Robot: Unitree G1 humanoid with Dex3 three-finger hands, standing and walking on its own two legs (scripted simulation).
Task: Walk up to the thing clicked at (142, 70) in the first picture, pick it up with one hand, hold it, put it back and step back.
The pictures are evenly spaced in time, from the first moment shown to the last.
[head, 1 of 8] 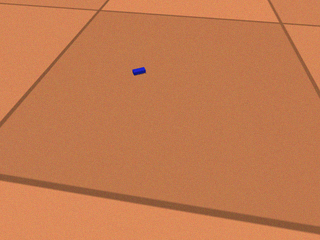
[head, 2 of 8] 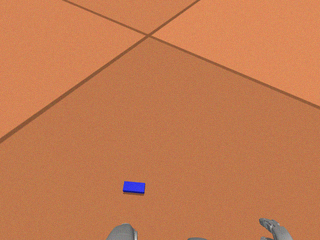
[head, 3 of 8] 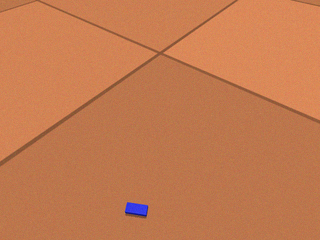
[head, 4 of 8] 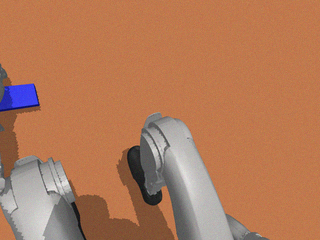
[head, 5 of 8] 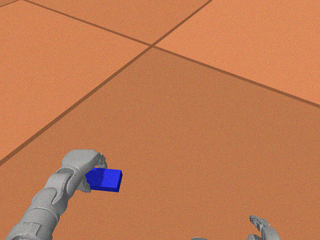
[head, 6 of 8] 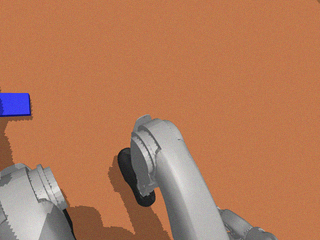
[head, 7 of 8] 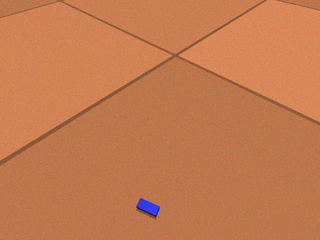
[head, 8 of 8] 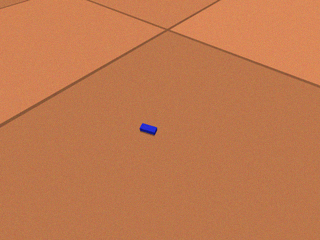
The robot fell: no
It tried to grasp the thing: yes
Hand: left
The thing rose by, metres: 0.68
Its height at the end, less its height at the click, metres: +0.00
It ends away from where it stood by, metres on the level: 0.02
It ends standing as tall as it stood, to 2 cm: yes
